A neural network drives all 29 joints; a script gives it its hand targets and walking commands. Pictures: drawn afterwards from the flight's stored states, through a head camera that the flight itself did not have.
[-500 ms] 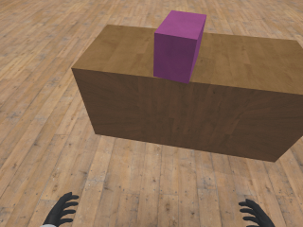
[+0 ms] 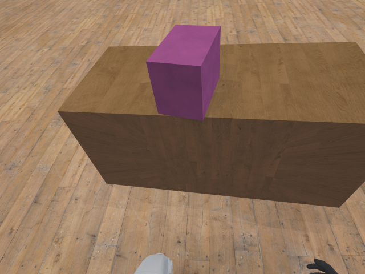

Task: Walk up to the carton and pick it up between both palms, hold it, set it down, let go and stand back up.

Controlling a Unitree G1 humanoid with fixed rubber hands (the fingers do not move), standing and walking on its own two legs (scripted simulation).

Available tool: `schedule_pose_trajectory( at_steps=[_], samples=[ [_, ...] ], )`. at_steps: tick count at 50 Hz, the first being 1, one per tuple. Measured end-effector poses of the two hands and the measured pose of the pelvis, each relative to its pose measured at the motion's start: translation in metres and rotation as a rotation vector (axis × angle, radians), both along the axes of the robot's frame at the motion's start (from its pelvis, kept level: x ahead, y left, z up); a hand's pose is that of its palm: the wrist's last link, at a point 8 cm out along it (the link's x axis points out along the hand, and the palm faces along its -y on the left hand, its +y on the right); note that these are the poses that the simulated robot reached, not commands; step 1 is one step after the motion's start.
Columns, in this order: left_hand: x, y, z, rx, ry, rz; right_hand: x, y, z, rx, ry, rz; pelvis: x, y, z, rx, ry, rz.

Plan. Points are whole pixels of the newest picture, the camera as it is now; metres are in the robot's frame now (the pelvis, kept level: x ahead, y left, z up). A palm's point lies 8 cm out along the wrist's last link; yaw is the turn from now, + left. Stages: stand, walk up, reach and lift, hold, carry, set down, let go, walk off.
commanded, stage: walk up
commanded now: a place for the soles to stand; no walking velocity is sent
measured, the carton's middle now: (188, 71) +0.84 +0.03 -0.01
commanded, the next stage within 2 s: none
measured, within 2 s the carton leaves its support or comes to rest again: neither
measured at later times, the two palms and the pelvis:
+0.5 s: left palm (64, 221) +0.27 +0.36 -0.10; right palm (299, 211) +0.29 -0.25 -0.07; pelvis +0.19 +0.06 -0.01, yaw +0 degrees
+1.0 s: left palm (80, 180) +0.38 +0.35 -0.08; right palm (288, 175) +0.40 -0.26 -0.10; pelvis +0.29 +0.05 -0.02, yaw -1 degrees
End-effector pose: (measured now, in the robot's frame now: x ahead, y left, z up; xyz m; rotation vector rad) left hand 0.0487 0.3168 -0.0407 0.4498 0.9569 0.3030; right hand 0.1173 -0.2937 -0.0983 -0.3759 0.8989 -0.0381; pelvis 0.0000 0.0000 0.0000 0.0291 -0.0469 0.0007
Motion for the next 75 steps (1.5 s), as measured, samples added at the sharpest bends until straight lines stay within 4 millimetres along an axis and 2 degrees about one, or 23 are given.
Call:
schedule_pose_trajectory(
  at_steps=[4,8,12,15,17,19,23,28,32,35,37,40,43,48,56,75],
  samples=[
    [0.029,0.004,0.005,0.006,-0.007,-0.002,0.029,0.005,0.002,0.01,0.01,0.006,0.029,0.004,0.003,-0.006,0.003,0.001],
    [0.06,0.014,-0.003,-0.008,-0.008,0.001,0.064,0.014,0.004,-0.002,0.008,0.011,0.062,0.014,0.0,-0.019,0.002,0.002],
    [0.093,0.029,-0.018,-0.035,0.0,0.012,0.108,0.03,0.006,-0.024,-0.006,0.027,0.099,0.03,-0.006,-0.041,0.006,0.002],
    [0.126,0.044,-0.038,-0.06,0.002,0.009,0.141,0.044,0.004,-0.051,-0.022,0.033,0.13,0.047,-0.018,-0.064,0.007,0.001],
    [0.148,0.051,-0.051,-0.079,0.003,0.0,0.155,0.052,0.001,-0.069,-0.022,0.025,0.146,0.056,-0.025,-0.059,0.002,0.001],
    [0.168,0.051,-0.055,-0.101,0.005,-0.015,0.161,0.056,0.007,-0.074,-0.017,0.001,0.159,0.059,-0.022,-0.063,0.005,-0.002],
    [0.205,0.048,-0.055,-0.126,-0.008,-0.053,0.166,0.049,0.023,-0.113,-0.013,-0.049,0.183,0.061,-0.015,-0.075,-0.01,-0.013],
    [0.233,0.038,-0.057,-0.149,-0.002,-0.058,0.185,0.037,0.028,-0.128,-0.01,-0.067,0.209,0.053,-0.014,-0.064,-0.034,-0.01],
    [0.253,0.028,-0.052,-0.129,-0.014,-0.047,0.214,0.026,0.02,-0.111,-0.025,-0.059,0.232,0.04,-0.017,-0.043,-0.048,-0.006],
    [0.265,0.02,-0.061,-0.098,-0.011,-0.037,0.241,0.014,0.003,-0.098,-0.028,-0.044,0.247,0.027,-0.031,-0.015,-0.043,0.002],
    [0.273,0.015,-0.054,-0.086,0.001,-0.046,0.253,0.015,-0.004,-0.074,-0.013,-0.05,0.255,0.026,-0.029,-0.02,-0.033,-0.003],
    [0.286,0.02,-0.04,-0.053,0.016,-0.05,0.262,0.02,-0.008,-0.047,0.019,-0.055,0.267,0.028,-0.022,-0.022,-0.006,-0.005],
    [0.298,0.027,-0.034,-0.038,0.03,-0.058,0.27,0.026,-0.01,-0.039,0.037,-0.056,0.278,0.034,-0.019,-0.027,0.018,-0.01],
    [0.323,0.035,-0.037,-0.057,0.009,-0.068,0.283,0.034,-0.002,-0.056,0.026,-0.056,0.291,0.044,-0.017,-0.037,0.024,-0.014],
    [0.357,0.028,-0.047,-0.103,-0.05,-0.086,0.288,0.028,0.013,-0.108,0.037,-0.064,0.297,0.045,-0.017,-0.037,0.025,-0.015],
    [0.352,0.022,-0.044,-0.099,-0.081,-0.09,0.278,0.022,0.014,-0.104,0.006,-0.074,0.286,0.039,-0.018,-0.029,-0.008,-0.022]
  ],
)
